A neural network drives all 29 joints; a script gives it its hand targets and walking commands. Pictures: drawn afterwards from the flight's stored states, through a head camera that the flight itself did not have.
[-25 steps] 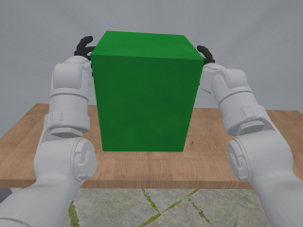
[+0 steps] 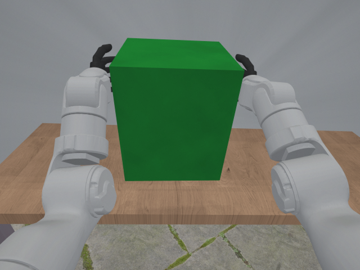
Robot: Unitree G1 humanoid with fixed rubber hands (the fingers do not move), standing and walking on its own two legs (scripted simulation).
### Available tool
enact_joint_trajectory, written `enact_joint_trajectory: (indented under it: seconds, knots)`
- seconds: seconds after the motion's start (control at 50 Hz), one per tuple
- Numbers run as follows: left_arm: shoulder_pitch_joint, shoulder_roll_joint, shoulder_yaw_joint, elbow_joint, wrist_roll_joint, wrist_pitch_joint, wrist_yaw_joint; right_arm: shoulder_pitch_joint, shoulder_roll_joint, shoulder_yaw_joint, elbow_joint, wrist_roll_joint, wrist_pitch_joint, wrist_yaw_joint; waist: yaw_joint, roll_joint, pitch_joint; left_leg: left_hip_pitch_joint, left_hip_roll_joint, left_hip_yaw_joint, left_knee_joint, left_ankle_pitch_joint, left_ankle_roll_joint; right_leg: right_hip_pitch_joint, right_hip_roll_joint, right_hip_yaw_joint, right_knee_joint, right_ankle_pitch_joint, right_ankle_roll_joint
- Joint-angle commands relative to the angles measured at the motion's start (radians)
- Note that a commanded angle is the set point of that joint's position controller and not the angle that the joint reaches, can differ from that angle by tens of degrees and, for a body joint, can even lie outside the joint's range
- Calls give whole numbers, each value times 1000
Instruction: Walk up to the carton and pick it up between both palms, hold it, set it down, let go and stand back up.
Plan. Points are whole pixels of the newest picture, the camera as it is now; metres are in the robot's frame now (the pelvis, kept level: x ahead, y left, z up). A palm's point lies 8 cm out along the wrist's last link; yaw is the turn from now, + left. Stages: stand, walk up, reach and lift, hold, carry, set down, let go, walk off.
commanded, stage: hold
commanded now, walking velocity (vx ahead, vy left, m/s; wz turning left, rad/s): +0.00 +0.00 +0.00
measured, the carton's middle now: (173, 109) +0.38 +0.01 +0.26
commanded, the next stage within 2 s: none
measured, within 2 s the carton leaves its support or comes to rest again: neither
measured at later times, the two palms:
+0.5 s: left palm (99, 76) +0.37 +0.16 +0.33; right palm (246, 87) +0.37 -0.14 +0.32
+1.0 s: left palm (99, 80) +0.37 +0.16 +0.33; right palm (245, 88) +0.37 -0.14 +0.32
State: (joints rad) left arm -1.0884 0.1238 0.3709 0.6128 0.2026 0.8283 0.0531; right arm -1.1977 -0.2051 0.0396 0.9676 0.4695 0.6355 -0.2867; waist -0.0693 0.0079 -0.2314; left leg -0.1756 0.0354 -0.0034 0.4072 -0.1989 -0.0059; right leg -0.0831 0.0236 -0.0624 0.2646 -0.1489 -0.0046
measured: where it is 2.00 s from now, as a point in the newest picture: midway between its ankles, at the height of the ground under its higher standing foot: outside the picture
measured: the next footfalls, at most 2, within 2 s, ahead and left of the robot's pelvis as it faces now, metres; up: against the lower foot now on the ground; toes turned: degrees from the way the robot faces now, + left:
none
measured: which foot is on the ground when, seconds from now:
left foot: down 0.00-1.00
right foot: down 0.00-1.00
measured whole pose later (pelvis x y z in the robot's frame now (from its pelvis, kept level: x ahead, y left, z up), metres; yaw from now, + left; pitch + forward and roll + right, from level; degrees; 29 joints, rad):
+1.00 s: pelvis +0.00 +0.00 +0.00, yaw +0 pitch -2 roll -2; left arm -1.07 0.13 0.36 0.57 0.20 0.84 0.05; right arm -1.18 -0.21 0.06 0.93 0.49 0.64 -0.30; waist -0.08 0.01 -0.22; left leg -0.17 0.04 -0.01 0.41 -0.20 -0.01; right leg -0.07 0.03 -0.07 0.25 -0.15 -0.01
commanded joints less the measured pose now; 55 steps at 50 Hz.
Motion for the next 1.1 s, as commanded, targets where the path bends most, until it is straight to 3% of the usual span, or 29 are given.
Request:
enact_joint_trajectory:
  seconds: [0.0,0.04,0.06,0.1,0.26,0.32,0.38,0.44,0.46,0.48,0.58,0.64,0.66,0.74,0.8,0.84,0.86,0.9,0.98,1.02,1.08]
  knots:
    - [-707,-674,-305,-93,-176,-63,-119,-847,679,124,-366,150,-50,116,-8,31,-278,111,-70,-43,-26,267,-42,66,68,65,-21,190,36]
    - [-699,-653,-326,-126,-174,-60,-126,-817,667,139,-360,161,-44,105,-20,57,-273,121,-74,-41,-15,290,-54,87,66,66,-20,217,42]
    - [-689,-662,-307,-99,-162,-53,-129,-830,664,137,-383,163,-46,104,-3,57,-256,116,-74,-37,-22,267,-56,89,67,69,-23,190,41]
    - [-681,-662,-299,-57,-162,-49,-138,-853,661,120,-373,151,-45,104,-13,44,-233,105,-73,-41,-37,226,-43,77,62,64,-33,147,38]
    - [-706,-691,-343,-159,-195,-61,-125,-862,683,148,-461,174,-53,99,-13,63,-334,140,-77,-45,-7,300,-60,82,69,61,-16,214,44]
    - [-717,-674,-331,-149,-184,-61,-121,-820,683,120,-391,158,-38,104,-22,58,-276,122,-70,-49,-21,271,-57,65,73,59,-24,176,37]
    - [-726,-668,-328,-168,-184,-63,-120,-821,694,142,-396,161,-38,107,-10,38,-294,119,-74,-44,-21,258,-52,74,67,65,-22,177,44]
    - [-699,-635,-298,-98,-158,-54,-125,-814,673,121,-352,148,-33,105,-8,39,-232,98,-74,-41,-44,212,-47,73,63,62,-32,149,44]
    - [-679,-649,-286,-73,-162,-52,-131,-821,669,124,-362,147,-35,106,4,28,-228,91,-71,-40,-48,202,-43,76,69,64,-29,134,40]
    - [-681,-652,-288,-56,-157,-50,-137,-853,655,117,-367,146,-39,107,-5,36,-228,78,-70,-41,-49,200,-41,80,60,68,-29,129,43]
    - [-711,-651,-302,-100,-180,-60,-135,-891,678,147,-427,171,-47,100,1,27,-311,118,-79,-36,-19,272,-44,97,62,65,-17,213,46]
    - [-700,-655,-284,-64,-160,-55,-133,-865,658,128,-394,157,-41,99,-3,40,-253,113,-73,-40,-30,237,-46,70,67,62,-26,168,41]
    - [-714,-642,-278,-81,-164,-60,-132,-875,667,126,-384,156,-42,104,9,26,-263,105,-71,-43,-31,225,-43,58,62,62,-25,144,39]
    - [-734,-662,-309,-79,-174,-64,-135,-841,653,90,-332,139,-45,110,-23,59,-241,98,-59,-45,-45,198,-53,55,67,64,-29,106,26]
    - [-732,-678,-337,-167,-193,-69,-130,-846,673,132,-400,168,-48,107,-28,67,-331,126,-72,-44,-7,330,-65,104,65,69,-10,243,32]
    - [-708,-677,-335,-138,-190,-58,-130,-856,660,141,-428,185,-47,102,-16,70,-332,148,-77,-47,5,342,-68,103,68,64,-11,256,37]
    - [-694,-684,-354,-167,-193,-56,-127,-848,665,160,-456,192,-49,100,-25,78,-344,161,-79,-41,10,358,-69,106,68,62,-4,273,40]
    - [-675,-661,-327,-141,-182,-50,-126,-825,666,153,-421,182,-38,97,-13,49,-282,136,-77,-48,-13,302,-58,88,69,61,-15,225,39]
    - [-702,-682,-341,-157,-188,-50,-125,-835,668,138,-418,170,-41,104,-24,63,-284,122,-75,-42,-22,269,-56,68,63,69,-24,180,41]
    - [-732,-667,-334,-165,-182,-56,-123,-850,687,137,-414,161,-47,107,-12,52,-278,116,-71,-45,-25,255,-53,67,66,60,-19,162,43]
    - [-703,-669,-308,-84,-175,-53,-127,-865,680,128,-399,146,-47,108,-6,28,-252,101,-70,-41,-40,215,-42,59,65,57,-29,134,42]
